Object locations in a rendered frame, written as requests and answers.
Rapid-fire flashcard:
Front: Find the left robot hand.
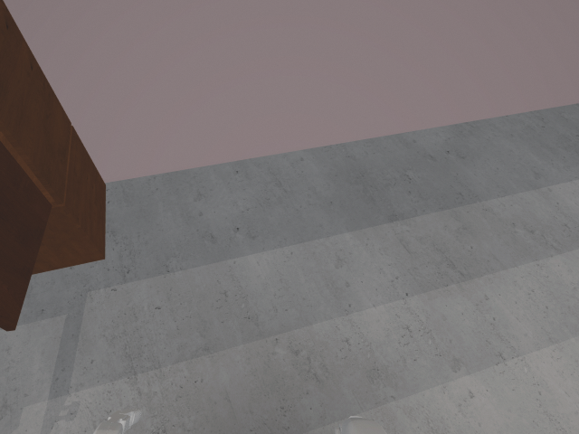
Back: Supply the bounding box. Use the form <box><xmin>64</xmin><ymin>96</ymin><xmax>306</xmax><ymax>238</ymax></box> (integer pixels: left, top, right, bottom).
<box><xmin>93</xmin><ymin>408</ymin><xmax>142</xmax><ymax>434</ymax></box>

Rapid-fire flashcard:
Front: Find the cupboard door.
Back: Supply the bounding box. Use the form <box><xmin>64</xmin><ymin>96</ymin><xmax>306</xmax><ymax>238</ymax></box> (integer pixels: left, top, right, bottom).
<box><xmin>0</xmin><ymin>141</ymin><xmax>52</xmax><ymax>331</ymax></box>

